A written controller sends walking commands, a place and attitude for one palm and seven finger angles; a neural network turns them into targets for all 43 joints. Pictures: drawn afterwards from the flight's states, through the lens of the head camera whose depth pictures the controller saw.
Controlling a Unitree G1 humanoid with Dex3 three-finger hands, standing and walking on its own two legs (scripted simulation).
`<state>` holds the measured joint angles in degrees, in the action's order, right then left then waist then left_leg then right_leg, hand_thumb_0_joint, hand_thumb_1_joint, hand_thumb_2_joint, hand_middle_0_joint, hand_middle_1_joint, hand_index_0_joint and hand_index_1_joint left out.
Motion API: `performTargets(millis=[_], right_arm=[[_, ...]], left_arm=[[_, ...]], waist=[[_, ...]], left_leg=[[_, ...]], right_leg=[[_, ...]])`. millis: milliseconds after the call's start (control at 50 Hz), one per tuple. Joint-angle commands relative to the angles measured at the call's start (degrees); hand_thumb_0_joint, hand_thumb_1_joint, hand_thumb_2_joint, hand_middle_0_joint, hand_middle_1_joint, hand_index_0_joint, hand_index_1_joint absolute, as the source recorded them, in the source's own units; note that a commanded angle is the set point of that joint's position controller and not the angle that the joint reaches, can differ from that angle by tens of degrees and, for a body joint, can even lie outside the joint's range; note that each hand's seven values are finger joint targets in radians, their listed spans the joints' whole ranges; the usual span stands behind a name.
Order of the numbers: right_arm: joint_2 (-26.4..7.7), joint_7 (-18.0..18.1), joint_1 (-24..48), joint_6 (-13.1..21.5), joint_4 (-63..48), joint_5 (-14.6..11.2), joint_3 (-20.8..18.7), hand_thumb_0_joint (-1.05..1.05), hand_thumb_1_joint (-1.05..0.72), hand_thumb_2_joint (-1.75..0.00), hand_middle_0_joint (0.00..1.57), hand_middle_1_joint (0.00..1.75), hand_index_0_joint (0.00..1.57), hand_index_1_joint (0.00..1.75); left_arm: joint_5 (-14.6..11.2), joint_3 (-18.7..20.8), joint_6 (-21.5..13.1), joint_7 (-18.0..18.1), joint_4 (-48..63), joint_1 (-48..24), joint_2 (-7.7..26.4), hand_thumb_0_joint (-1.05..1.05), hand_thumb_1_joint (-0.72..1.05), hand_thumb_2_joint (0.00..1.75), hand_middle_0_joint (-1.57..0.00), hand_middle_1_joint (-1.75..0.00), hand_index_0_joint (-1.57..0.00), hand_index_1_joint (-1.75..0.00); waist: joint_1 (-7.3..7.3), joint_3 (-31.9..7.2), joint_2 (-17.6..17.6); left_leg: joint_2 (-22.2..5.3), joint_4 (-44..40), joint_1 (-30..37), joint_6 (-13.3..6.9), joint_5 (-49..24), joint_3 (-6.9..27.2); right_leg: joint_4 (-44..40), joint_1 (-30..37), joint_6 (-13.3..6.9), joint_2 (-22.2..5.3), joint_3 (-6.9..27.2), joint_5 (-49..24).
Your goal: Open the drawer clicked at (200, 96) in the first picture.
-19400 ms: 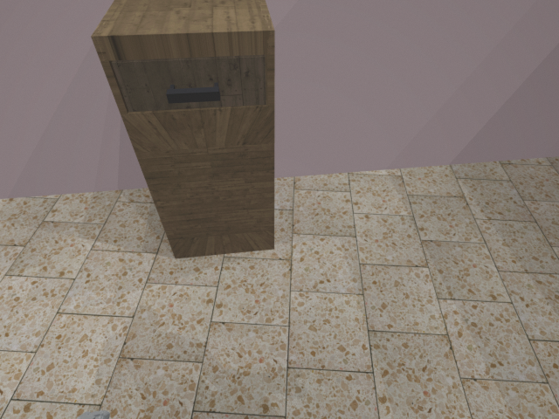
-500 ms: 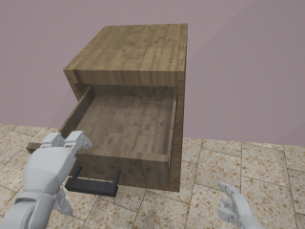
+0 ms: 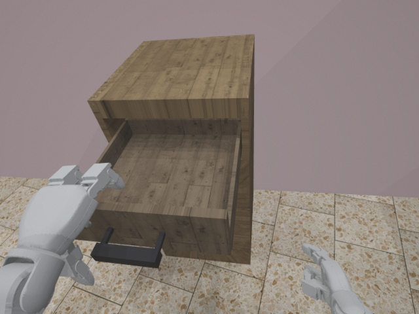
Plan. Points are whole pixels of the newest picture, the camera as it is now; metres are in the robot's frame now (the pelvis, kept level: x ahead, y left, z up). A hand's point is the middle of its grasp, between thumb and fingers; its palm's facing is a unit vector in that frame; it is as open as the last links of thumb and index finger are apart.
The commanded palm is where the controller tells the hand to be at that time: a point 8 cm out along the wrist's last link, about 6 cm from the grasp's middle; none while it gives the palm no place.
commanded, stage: draw the hand back to the body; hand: left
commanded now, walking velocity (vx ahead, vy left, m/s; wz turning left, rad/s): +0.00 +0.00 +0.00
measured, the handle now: (130, 244) +0.23 +0.21 +0.02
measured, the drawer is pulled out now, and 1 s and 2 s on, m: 0.30 0.30 0.30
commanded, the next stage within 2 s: step back with the hand held close in 1.62 s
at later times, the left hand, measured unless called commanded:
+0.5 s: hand (73, 232) +0.18 +0.23 +0.16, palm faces +0.11 -0.06 -0.99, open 13.8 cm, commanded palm +0.14 +0.24 +0.22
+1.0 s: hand (79, 198) +0.21 +0.22 +0.20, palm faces +0.38 -0.85 -0.37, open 12.3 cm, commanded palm +0.15 +0.26 +0.21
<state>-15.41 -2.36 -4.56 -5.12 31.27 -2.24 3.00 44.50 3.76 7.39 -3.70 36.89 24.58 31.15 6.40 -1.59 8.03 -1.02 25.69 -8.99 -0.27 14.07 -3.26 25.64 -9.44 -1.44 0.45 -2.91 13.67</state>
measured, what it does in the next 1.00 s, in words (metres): stands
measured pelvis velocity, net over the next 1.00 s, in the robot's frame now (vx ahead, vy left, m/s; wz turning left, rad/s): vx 0.02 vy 0.00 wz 0.00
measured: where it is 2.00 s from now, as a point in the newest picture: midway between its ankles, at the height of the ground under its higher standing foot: outside the picture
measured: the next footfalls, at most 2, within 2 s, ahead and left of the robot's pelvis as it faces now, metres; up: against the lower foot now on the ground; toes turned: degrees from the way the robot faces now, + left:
none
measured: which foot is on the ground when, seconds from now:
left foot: down 0.00-1.00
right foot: down 0.00-1.00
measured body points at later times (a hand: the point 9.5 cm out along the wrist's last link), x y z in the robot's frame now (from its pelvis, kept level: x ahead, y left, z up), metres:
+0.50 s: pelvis +0.00 -0.01 +0.00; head -0.01 -0.06 +0.44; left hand +0.16 +0.23 +0.22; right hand +0.22 -0.21 -0.09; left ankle +0.00 +0.11 -0.74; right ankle +0.00 -0.10 -0.74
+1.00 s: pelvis +0.02 +0.00 +0.00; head +0.01 -0.01 +0.45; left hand +0.18 +0.26 +0.22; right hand +0.21 -0.21 -0.08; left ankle +0.00 +0.11 -0.74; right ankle +0.00 -0.10 -0.74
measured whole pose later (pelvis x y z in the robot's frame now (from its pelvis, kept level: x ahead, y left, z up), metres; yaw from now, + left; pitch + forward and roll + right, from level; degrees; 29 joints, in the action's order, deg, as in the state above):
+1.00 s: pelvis +0.02 +0.00 +0.00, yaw +0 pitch -3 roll -1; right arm -11.6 3.2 -11.9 10.0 35.8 -0.4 1.8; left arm -3.3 17.4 -10.4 5.6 34.2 28.1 19.3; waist 2.8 1.2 2.5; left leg -1.6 25.7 -6.0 0.0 16.2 -3.2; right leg 24.0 -5.8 -1.5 1.1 -2.9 14.8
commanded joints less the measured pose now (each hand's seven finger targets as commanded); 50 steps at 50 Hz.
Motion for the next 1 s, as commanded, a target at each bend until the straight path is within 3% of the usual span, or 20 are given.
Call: performTargets(millis=[0, 40, 80, 120, 240, 280, 320, 400, 460, 480, 560, 600, 620, 640, 680, 700, 740, 780, 820, 980], right_arm=[[-3.90, 0.44, 10.61, 3.69, -10.28, 0.44, -1.76, 0.00, -0.90, -0.90, 0.20, 0.30, 0.20, 0.30], [-4.01, 0.70, 10.01, 3.85, -9.78, 0.36, -2.25, 0.00, -0.90, -0.90, 0.20, 0.30, 0.20, 0.30], [-4.25, 0.93, 11.80, 4.79, -9.79, -0.15, -2.20, 0.00, -0.90, -0.90, 0.20, 0.30, 0.20, 0.30], [-3.86, 1.10, 9.69, 4.90, -9.52, 0.21, -2.42, 0.00, -0.90, -0.90, 0.20, 0.30, 0.20, 0.30], [-4.72, 1.62, 8.84, 5.54, -9.33, 0.32, -2.94, 0.00, -0.90, -0.90, 0.20, 0.30, 0.20, 0.30], [-4.72, 1.59, 11.10, 6.16, -10.01, -0.22, -2.54, 0.00, -0.90, -0.90, 0.20, 0.30, 0.20, 0.30], [-4.74, 1.83, 8.35, 6.19, -9.49, 0.23, -2.95, 0.00, -0.90, -0.90, 0.20, 0.30, 0.20, 0.30], [-4.84, 1.78, 7.78, 6.49, -10.05, 0.47, -3.10, 0.00, -0.90, -0.90, 0.20, 0.30, 0.20, 0.30], [-5.26, 1.88, 7.04, 6.37, -10.28, 0.35, -3.65, 0.00, -0.90, -0.90, 0.20, 0.30, 0.20, 0.30], [-5.10, 1.76, 9.01, 6.75, -9.95, -0.04, -3.42, 0.00, -0.90, -0.90, 0.20, 0.30, 0.20, 0.30], [-5.16, 2.03, 6.71, 6.20, -10.19, 0.29, -3.78, 0.00, -0.90, -0.90, 0.20, 0.30, 0.20, 0.30], [-5.05, 2.15, 7.03, 6.56, -9.78, 0.30, -3.51, 0.00, -0.90, -0.90, 0.20, 0.30, 0.20, 0.30], [-0.17, 4.07, 2.50, 11.05, -11.07, 0.07, -3.89, 0.00, -0.90, -0.90, 0.20, 0.30, 0.20, 0.30], [-2.42, 5.29, 1.62, 13.13, -8.85, 0.50, -3.83, 0.00, -0.90, -0.90, 0.20, 0.30, 0.20, 0.30], [-2.46, 6.56, 3.32, 15.68, -7.59, 0.85, -3.44, 0.00, -0.90, -0.90, 0.20, 0.30, 0.20, 0.30], [-1.99, 6.77, 2.29, 16.94, -7.80, 1.27, -3.25, 0.00, -0.90, -0.90, 0.20, 0.30, 0.20, 0.30], [-1.59, 6.91, 1.80, 18.25, -6.73, 1.59, -3.21, 0.00, -0.90, -0.90, 0.20, 0.30, 0.20, 0.30], [-1.77, 6.82, 2.10, 18.97, -5.85, 1.74, -3.25, 0.00, -0.90, -0.90, 0.20, 0.30, 0.20, 0.30], [-1.42, 6.47, 1.81, 19.12, -5.84, 1.79, -3.16, 0.00, -0.90, -0.90, 0.20, 0.30, 0.20, 0.30], [-1.90, 5.72, 1.95, 17.95, -5.41, 1.64, -4.04, 0.00, -0.90, -0.90, 0.20, 0.30, 0.20, 0.30]], left_arm=[[0.64, 9.37, -1.86, 2.92, 10.36, -7.50, 11.49, 0.00, -0.50, 0.30, -0.30, -1.20, -0.30, -1.20], [-0.14, 9.91, -2.74, 3.27, 7.55, -6.45, 11.17, 0.00, -0.50, 0.30, -0.30, -1.20, -0.30, -1.20], [-1.01, 13.60, -3.51, 3.76, 8.37, -8.01, 14.24, 0.00, -0.50, 0.30, -0.30, -1.20, -0.30, -1.20], [-1.17, 11.03, -4.18, 3.53, 6.75, -8.06, 12.00, 0.00, -0.50, 0.30, -0.30, -1.20, -0.30, -1.20], [-2.86, 14.09, -5.59, 2.87, 4.81, -4.77, 14.39, 0.00, -0.50, 0.30, -0.30, -1.20, -0.30, -1.20], [-3.82, 15.30, -5.78, 3.12, 7.41, -4.32, 15.06, 0.00, -0.50, 0.30, -0.30, -1.20, -0.30, -1.20], [-3.92, 15.56, -6.59, 3.15, 5.53, -3.50, 15.30, 0.00, -0.50, 0.30, -0.30, -1.20, -0.30, -1.20], [-4.53, 16.53, -7.94, 4.06, 8.53, -1.55, 15.40, 0.00, -0.50, 0.30, -0.30, -1.20, -0.30, -1.20], [-4.84, 18.66, -8.33, 5.11, 8.10, 1.35, 16.47, 0.00, -0.50, 0.30, -0.30, -1.20, -0.30, -1.20], [-5.18, 19.51, -7.94, 5.40, 7.76, 2.46, 16.31, 0.00, -0.50, 0.30, -0.30, -1.20, -0.30, -1.20], [-4.91, 18.01, -8.01, 5.65, 6.58, 0.81, 15.87, 0.00, -0.50, 0.30, -0.30, -1.20, -0.30, -1.20], [-4.45, 17.52, -8.08, 5.35, 6.51, -1.04, 16.02, 0.00, -0.50, 0.30, -0.30, -1.20, -0.30, -1.20], [-42.56, 12.60, -13.31, 6.93, 8.23, -6.82, -9.23, 0.00, -0.47, 0.32, -0.30, -1.18, -0.30, -1.18], [-42.79, 16.50, -15.50, 8.68, 1.97, -1.13, -1.76, 0.00, -0.43, 0.33, -0.29, -1.15, -0.29, -1.15], [-47.21, 20.52, -18.54, 10.31, 7.63, -0.97, 0.51, 0.00, -0.36, 0.36, -0.29, -1.11, -0.29, -1.11], [-47.10, 19.74, -20.14, 10.75, 11.09, -2.94, -0.08, 0.00, -0.32, 0.37, -0.29, -1.09, -0.29, -1.09], [-47.52, 18.55, -20.65, 11.23, 8.95, -1.58, -2.28, 0.00, -0.26, 0.40, -0.28, -1.04, -0.28, -1.04], [-47.59, 19.76, -20.98, 11.42, 8.83, -1.93, -1.50, 0.00, -0.18, 0.43, -0.28, -1.00, -0.28, -1.00], [-47.91, 18.44, -21.06, 11.06, 8.69, -1.11, -3.29, 0.00, -0.12, 0.47, -0.27, -0.95, -0.27, -0.95], [-48.83, 20.09, -20.54, 10.07, 9.06, 1.92, -3.29, 0.00, 0.17, 0.58, -0.25, -0.77, -0.25, -0.77]], waist=[[0.25, -6.04, -5.36], [-0.01, -3.52, -5.06], [0.12, -4.70, -4.34], [-0.41, -4.09, -4.63], [-0.09, -4.13, -6.15], [-0.05, -4.50, -2.85], [-0.41, -3.88, -6.17], [0.06, -6.11, -3.72], [0.18, -5.51, -6.00], [0.32, -4.32, -3.67], [-0.22, -3.81, -5.91], [-0.32, -4.38, -4.24], [-6.67, 0.60, -9.91], [-5.29, 0.86, -12.60], [-3.70, -1.06, -11.44], [-3.19, -4.09, -8.45], [-3.24, -1.30, -6.25], [-2.77, 0.68, -3.89], [-2.73, 0.30, -0.57], [-2.61, -1.83, -3.38]], left_leg=[[-0.26, -1.93, 0.77, -0.76, -8.51, 1.80], [-0.15, -1.97, 0.68, -0.72, -7.99, 1.82], [-0.17, -1.33, 1.34, -0.72, -7.99, 2.53], [-0.05, -1.55, 1.25, -0.70, -7.31, 1.97], [0.11, -0.97, 0.51, -0.91, -7.40, 1.98], [-0.01, -0.67, 0.89, -0.63, -7.34, 2.45], [-0.10, -0.44, 0.41, -0.79, -6.83, 2.12], [-0.09, 0.22, 1.01, -0.75, -8.09, 1.97], [-0.25, 0.29, 0.65, -0.65, -8.90, 2.11], [-0.24, 0.47, 0.43, -0.44, -8.40, 2.41], [-0.39, -0.23, 0.13, -0.66, -6.86, 2.16], [-0.47, -0.35, 0.11, -0.59, -6.09, 2.14], [-1.90, -1.51, 5.01, -1.79, -1.41, 1.41], [-2.59, -2.08, 4.02, -1.52, 0.95, 2.24], [-1.86, -2.90, 4.35, -1.29, -0.36, 2.22], [-1.71, -3.07, 5.10, -1.24, -1.87, 1.94], [-1.71, -3.58, 4.07, -0.97, -3.52, 1.61], [-1.81, -3.93, 2.86, -0.61, -5.22, 1.93], [-1.81, -4.12, 3.01, -0.44, -7.17, 1.85], [-2.34, -2.65, 3.58, -0.07, -15.67, 1.89]], right_leg=[[-5.20, 0.19, 0.51, -1.36, 2.82, -4.49], [-5.89, -1.16, 0.56, -1.29, 2.78, -3.90], [-6.11, -1.09, 0.18, -0.89, 4.38, -4.32], [-6.11, -1.75, 0.69, -1.76, 2.99, -2.88], [-5.97, -0.98, 1.03, -2.04, 3.16, -4.67], [-6.01, -1.26, 0.55, -1.69, 4.26, -4.82], [-5.93, -2.01, 1.11, -2.27, 3.18, -3.84], [-5.22, -1.41, 0.98, -2.33, 2.79, -5.96], [-4.85, -1.59, 1.22, -2.50, 2.61, -7.80], [-5.29, -2.27, 0.61, -1.79, 3.99, -7.14], [-5.32, -3.14, 1.31, -2.42, 2.24, -4.36], [-5.39, -3.28, 1.01, -2.23, 2.15, -2.42], [-5.88, -3.54, 0.23, -0.86, -0.19, -2.31], [-5.55, -3.92, 0.34, -1.04, 0.28, 0.54], [-6.93, -1.42, 0.70, -1.51, 1.06, 0.33], [-6.70, -0.08, 0.59, -2.25, 1.14, -0.48], [-6.67, -0.25, 0.40, -2.23, 0.97, -2.28], [-6.99, 0.44, -0.11, -2.07, 1.34, -3.91], [-6.30, 1.44, -0.33, -2.34, 1.21, -6.17], [-4.86, 3.31, -0.32, -1.98, 0.76, -14.68]])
